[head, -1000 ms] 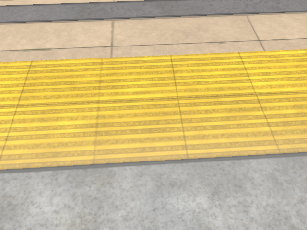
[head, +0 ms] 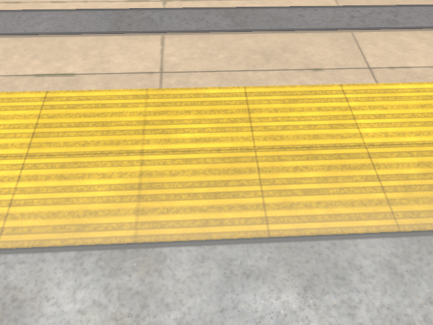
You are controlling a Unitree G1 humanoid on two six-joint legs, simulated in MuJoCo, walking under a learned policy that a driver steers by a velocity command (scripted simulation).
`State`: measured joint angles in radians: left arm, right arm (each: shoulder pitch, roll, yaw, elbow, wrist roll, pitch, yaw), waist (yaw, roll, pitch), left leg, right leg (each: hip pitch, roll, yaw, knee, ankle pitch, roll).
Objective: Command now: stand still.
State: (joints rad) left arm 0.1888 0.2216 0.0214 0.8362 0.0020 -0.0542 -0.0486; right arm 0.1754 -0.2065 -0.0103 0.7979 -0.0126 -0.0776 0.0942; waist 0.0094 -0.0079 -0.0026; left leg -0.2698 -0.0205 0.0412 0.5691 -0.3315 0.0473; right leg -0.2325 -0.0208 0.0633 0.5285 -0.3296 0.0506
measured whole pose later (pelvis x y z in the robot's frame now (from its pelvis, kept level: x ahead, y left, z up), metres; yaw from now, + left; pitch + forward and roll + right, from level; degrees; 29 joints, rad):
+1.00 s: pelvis +0.43 +0.03 +0.11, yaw -1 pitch +3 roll +1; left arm 0.15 0.19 0.04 0.67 0.04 -0.10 -0.03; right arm 0.43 -0.22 -0.07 0.98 -0.04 -0.07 0.02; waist 0.00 -0.01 -0.09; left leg -0.51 -0.06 0.15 0.95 -0.50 0.12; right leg -0.81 0.00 0.10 1.89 -0.15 -0.15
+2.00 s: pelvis +1.28 +0.30 +0.17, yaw +49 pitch +1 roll +1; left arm 0.03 0.24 -0.02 0.55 0.05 -0.06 -0.01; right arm 0.47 -0.31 -0.07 0.81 -0.01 -0.05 0.01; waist -0.08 0.00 0.03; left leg -0.08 -0.22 -0.13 0.39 -0.31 0.17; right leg -0.74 -0.15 0.10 0.85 -0.13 0.06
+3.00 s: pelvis +1.55 +0.46 +0.16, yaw +14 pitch +3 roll +2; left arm 0.18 0.31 0.08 0.56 -0.01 0.07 -0.01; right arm 0.13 -0.31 -0.10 0.72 -0.01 0.01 -0.02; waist -0.02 0.02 0.04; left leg -0.41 0.14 0.12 0.81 -0.45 -0.08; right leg -0.39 -0.02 -0.02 0.66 -0.32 -0.03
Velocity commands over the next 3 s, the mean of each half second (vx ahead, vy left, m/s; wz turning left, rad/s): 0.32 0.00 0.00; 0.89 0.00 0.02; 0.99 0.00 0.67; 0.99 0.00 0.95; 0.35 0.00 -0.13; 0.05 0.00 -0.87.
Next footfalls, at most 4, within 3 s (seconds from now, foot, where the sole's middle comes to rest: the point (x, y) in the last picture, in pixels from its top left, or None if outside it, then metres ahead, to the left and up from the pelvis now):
0.82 left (194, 311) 0.47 0.08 -0.60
1.30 right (238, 188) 0.88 -0.04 -0.60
1.74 left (149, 116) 1.22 0.29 -0.60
2.12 right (123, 52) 1.64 0.46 -0.60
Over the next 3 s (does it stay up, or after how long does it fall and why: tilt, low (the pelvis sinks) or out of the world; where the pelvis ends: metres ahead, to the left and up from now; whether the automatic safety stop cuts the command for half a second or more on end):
stays up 1.55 0.46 0.16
